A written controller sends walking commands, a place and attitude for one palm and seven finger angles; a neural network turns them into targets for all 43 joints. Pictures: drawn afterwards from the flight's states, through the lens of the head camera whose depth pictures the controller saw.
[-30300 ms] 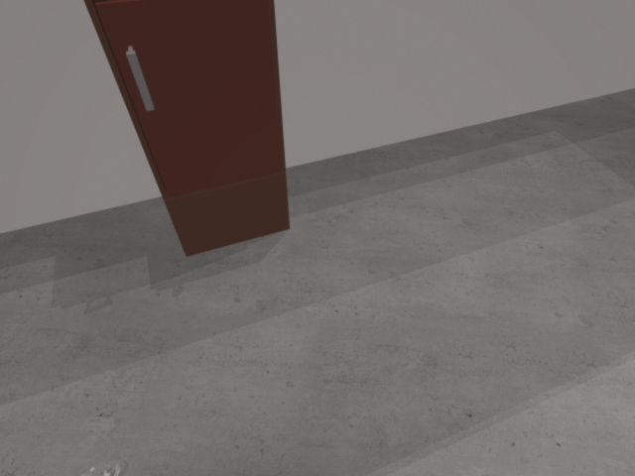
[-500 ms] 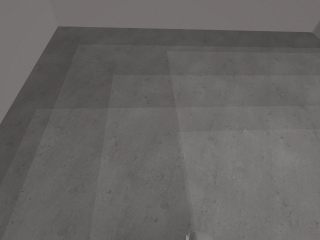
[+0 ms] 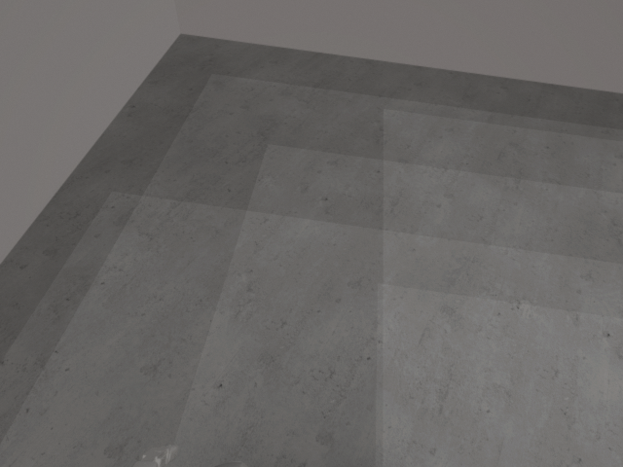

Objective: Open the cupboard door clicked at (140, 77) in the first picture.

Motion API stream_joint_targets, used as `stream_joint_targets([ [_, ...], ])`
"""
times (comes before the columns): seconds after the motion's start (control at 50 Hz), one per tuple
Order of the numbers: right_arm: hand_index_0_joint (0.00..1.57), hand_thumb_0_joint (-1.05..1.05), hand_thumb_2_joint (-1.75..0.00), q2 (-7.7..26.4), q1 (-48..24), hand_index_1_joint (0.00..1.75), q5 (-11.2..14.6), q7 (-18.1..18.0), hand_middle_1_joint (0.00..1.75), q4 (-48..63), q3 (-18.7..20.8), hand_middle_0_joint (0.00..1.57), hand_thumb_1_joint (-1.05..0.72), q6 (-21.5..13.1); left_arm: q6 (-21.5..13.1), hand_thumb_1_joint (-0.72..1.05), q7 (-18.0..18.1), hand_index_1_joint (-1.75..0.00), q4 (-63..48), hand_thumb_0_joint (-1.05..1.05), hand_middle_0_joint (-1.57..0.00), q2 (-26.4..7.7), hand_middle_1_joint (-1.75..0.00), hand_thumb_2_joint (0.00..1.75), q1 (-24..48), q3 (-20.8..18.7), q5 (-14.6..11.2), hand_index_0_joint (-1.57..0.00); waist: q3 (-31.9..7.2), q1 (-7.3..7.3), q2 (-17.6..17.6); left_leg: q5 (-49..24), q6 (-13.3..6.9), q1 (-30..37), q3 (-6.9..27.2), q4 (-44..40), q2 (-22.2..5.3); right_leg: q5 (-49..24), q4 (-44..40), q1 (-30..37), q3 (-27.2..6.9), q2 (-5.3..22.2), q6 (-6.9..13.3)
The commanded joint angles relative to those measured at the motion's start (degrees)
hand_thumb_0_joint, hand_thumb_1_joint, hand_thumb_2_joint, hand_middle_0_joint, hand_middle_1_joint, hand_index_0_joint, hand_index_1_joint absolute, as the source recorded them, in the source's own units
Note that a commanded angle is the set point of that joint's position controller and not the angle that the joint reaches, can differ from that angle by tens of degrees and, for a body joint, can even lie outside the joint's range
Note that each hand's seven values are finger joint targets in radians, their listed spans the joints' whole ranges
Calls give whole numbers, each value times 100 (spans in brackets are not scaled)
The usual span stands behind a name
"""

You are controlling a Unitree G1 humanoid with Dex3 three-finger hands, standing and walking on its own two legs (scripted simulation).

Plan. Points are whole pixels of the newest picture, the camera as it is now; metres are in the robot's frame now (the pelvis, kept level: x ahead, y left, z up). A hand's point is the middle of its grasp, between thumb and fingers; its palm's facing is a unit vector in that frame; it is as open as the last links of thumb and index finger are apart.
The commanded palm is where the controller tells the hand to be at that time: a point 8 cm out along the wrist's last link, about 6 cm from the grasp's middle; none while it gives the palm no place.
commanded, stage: turn to face it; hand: left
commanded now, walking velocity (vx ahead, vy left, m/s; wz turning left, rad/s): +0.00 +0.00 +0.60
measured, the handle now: out of the picture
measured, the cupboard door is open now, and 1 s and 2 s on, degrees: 44 44 44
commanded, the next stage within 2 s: none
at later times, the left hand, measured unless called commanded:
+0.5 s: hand out of the picture +0.07 +0.17 -0.14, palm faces +0.28 -0.91 -0.31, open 7.4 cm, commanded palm none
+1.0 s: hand out of the picture -0.04 +0.17 -0.16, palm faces +0.60 -0.76 -0.25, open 7.4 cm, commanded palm none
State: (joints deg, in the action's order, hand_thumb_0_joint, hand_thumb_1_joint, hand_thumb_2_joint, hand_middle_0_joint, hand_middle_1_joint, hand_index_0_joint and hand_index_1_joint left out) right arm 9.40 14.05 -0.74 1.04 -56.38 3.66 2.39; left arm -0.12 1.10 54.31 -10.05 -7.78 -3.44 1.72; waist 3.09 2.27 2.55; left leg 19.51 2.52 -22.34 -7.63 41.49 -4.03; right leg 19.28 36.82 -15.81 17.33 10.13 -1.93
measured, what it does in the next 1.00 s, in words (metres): steps on the spot, turning left: left foot, then right foot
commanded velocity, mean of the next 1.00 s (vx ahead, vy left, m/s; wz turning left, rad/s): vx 0.00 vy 0.00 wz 0.60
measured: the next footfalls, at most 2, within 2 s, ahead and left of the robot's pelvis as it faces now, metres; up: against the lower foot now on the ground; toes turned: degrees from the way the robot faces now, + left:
left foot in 0.02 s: +0.07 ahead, +0.11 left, +0.00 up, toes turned +9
right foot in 0.42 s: +0.10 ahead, -0.15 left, +0.00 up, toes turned +10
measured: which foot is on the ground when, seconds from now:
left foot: up 0.00-0.00, down 0.02-0.40, up 0.42-0.80, down 0.82-1.00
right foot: down 0.00-0.00, up 0.02-0.40, down 0.42-0.82, up 0.84-1.00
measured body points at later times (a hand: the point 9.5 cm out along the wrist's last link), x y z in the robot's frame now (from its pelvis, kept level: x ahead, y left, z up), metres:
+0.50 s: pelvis +0.04 -0.05 +0.01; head +0.09 -0.07 +0.45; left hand +0.05 +0.22 -0.11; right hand +0.18 -0.29 -0.15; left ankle -0.01 +0.08 -0.66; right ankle +0.06 -0.16 -0.72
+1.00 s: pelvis +0.03 -0.05 +0.01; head +0.06 +0.00 +0.46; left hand -0.07 +0.21 -0.14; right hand +0.27 -0.19 -0.12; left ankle -0.02 +0.04 -0.72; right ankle +0.11 -0.19 -0.65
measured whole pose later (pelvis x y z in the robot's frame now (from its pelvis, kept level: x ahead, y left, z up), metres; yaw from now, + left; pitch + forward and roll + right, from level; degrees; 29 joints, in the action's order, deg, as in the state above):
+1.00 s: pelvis +0.03 -0.05 +0.01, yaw +36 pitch +1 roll -1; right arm 12.1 7.1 -1.0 0.3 -51.6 3.0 1.8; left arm 3.1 0.3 52.6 -15.3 -10.0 -4.5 1.5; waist 5.7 -1.1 2.0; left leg 15.0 -1.6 -16.7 -0.4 30.6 0.5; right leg 23.5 63.5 -29.1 1.3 6.1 -4.9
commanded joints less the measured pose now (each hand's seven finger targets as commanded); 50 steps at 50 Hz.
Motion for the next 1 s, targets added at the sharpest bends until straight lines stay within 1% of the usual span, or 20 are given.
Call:
stream_joint_targets([
  [0.0, 20, 0, -90, 1653, 1245, 30, -150, -88, 30, 291, 357, 20, -90, -128, 104, 90, 2, -30, -834, 0, -20, -472, -30, 90, 222, -127, -86, -20, -609, 514, -2331, -2627, -1460, 1436, 3530, -2390, -2290, 2182, 2441, -2072, -900, -369, -275],
  [0.02, 20, 0, -90, 1658, 1226, 30, -150, -169, 30, 271, 358, 20, -90, -163, 132, 90, 13, -30, -901, 0, -20, -504, -30, 90, 472, -132, -27, -20, -747, 462, -1685, -2368, -1525, 1493, 3563, -2379, -2226, 1706, 3177, -2367, -1462, -370, -209],
  [0.04, 20, 0, -90, 1617, 927, 30, -129, -221, 30, 347, 345, 20, -90, -188, 105, 90, 10, -30, -813, 0, -20, -452, -30, 90, 503, -162, -25, -20, -774, 319, -1659, -2442, -1379, 1447, 3325, -2244, -1948, 1261, 3510, -2529, -1683, -364, -226],
  [0.12, 20, 0, -90, 1300, 92, 30, -80, -242, 30, 612, 209, 20, -90, -292, 104, 90, -58, -30, -501, 0, -20, -586, -30, 90, -28, -173, -65, -20, -793, -102, -1060, -3495, -1066, 1472, 1780, -1944, -1121, 299, 3040, -1979, -1724, -426, -318],
  [0.24, 20, 0, -90, 1503, -59, 30, -92, -167, 30, 673, 296, 20, -90, -188, 141, 90, -46, -30, -658, 0, -20, -631, -30, 90, 82, -129, -97, -20, -680, -35, -1012, -2715, -1155, 1311, 2019, -2040, -1006, 479, 1516, -1276, -1599, -701, -300],
  [0.34, 20, 0, -90, 1531, -630, 30, -63, -127, 30, 872, 352, 20, -90, -67, 63, 90, -18, -30, -583, 0, -20, -761, -30, 90, -610, -159, -124, -20, -622, -349, -1137, -1891, -917, 302, 2287, -1633, -662, -259, -550, 368, -1395, -968, -157],
  [0.36, 20, 0, -90, 1355, -675, 30, -9, -106, 30, 943, 333, 20, -90, -68, -7, 90, 18, -30, -556, 0, -20, -997, -30, 90, -907, -205, -95, -20, -757, -503, -504, -1259, -635, -209, 2072, -1110, -315, -675, -1499, 1152, -1717, -581, -77],
  [0.38, 20, 0, -90, 950, -625, 30, 50, -61, 30, 1058, 281, 20, -90, -62, -77, 90, 81, -30, -567, 0, -20, -1584, -30, 90, -1046, -316, 12, -20, -732, -552, 1288, 565, -122, -1337, 1128, 222, 594, -882, -2204, 1762, -3430, 992, 453],
  [0.4, 20, 0, -90, 1041, -710, 30, -5, -37, 30, 1118, 292, 20, -90, -60, -51, 90, 81, -30, -632, 0, -20, -1756, -30, 90, -925, -264, -12, -20, -603, -557, 1517, 1716, -44, -1345, 908, 1713, 703, -1553, -2202, 1089, -3798, 1927, 1044],
  [0.42, 20, 0, -90, 1094, -740, 30, -40, -38, 30, 979, 314, 20, -90, 19, -88, 90, 108, -30, -666, 0, -20, -1446, -30, 90, -730, -227, -51, -20, -496, -421, 1257, 1374, -49, -1270, 1194, 2589, 490, -1746, -2105, 688, -3638, 1632, 1070],
  [0.48, 20, 0, -90, 918, -588, 30, -13, 53, 30, 754, 263, 20, -90, 98, -94, 90, 103, -30, -778, 0, -20, -1001, -30, 90, -204, -92, -62, -20, -369, -89, 1018, 440, 126, -1220, 939, 3039, 232, -2927, -1633, 681, -2023, 792, 776],
  [0.58, 20, 0, -90, 722, -1093, 30, 15, 83, 30, 795, 145, 20, -90, 101, -113, 90, 105, -30, -586, 0, -20, -1130, -30, 90, -841, -148, -33, -20, -532, -412, 753, 601, 199, -934, 471, 1595, 267, -3885, -1362, 1483, -1481, 883, 780],
  [0.68, 20, 0, -90, 641, -1290, 30, 35, 90, 30, 913, 77, 20, -90, 27, -72, 90, 80, -30, -471, 0, -20, -1346, -30, 90, -997, -260, 12, -20, -573, -546, 1046, 703, 58, -342, 154, 166, 293, -4049, -1035, 1562, -1251, 1133, 817],
  [0.74, 20, 0, -90, 797, -871, 30, 7, 68, 30, 853, 105, 20, -90, -26, -53, 90, 30, -30, -488, 0, -20, -1426, -30, 90, -822, -311, -32, -20, -694, -267, 792, -130, -76, 647, 5, -1007, 385, -3600, -454, 1049, -891, 1095, 527],
  [0.76, 20, 0, -90, 1039, -455, 30, -19, 63, 30, 748, 177, 20, -90, -63, -36, 90, 5, -30, -534, 0, -20, -1396, -30, 90, -703, -308, -76, -20, -898, 1, 275, -1000, -204, 1590, 209, -1633, 206, -3037, 289, 440, -648, 984, 268],
  [0.78, 20, 0, -90, 1704, -47, 30, -75, 35, 30, 717, 343, 20, -90, -104, -5, 90, -39, -30, -723, 0, -20, -1062, -30, 90, -609, -258, -107, -20, -1182, 226, -1368, -2691, -813, 2658, 2126, -1875, -1229, -227, 1648, -1108, -441, 198, -162],
  [0.8, 20, 0, -90, 2103, 348, 30, -64, -20, 30, 632, 433, 20, -90, -56, 52, 90, -22, -30, -1020, 0, -20, -857, -30, 90, -206, -129, -88, -20, -1076, 432, -1957, -4125, -1625, 2578, 3121, -2017, -2201, 2017, 2567, -1966, -965, -239, -291],
  [0.82, 20, 0, -90, 1985, 437, 30, -56, -87, 30, 542, 404, 20, -90, -64, 147, 90, 39, -30, -1017, 0, -20, -943, -30, 90, 151, -147, -42, -20, -999, 475, -1557, -3554, -1633, 2222, 3007, -2026, -2044, 1782, 2962, -2061, -1532, -214, -243],
  [0.9, 20, 0, -90, 1519, -580, 30, -66, -175, 30, 820, 253, 20, -90, -147, 184, 90, -74, -30, -643, 0, -20, -886, -30, 90, -191, -203, -45, -20, -473, -142, -1050, -2455, -1113, 1254, 2010, -2236, -1010, 377, 3031, -1753, -1726, -333, -296],
  [0.98, 20, 0, -90, 1501, -398, 30, -51, -158, 30, 753, 249, 20, -90, -173, 169, 90, -63, -30, -661, 0, -20, -854, -30, 90, -195, -176, -62, -20, -589, -149, -991, -2648, -1136, 1433, 2016, -2179, -865, 280, 2362, -1552, -1687, -497, -333],
])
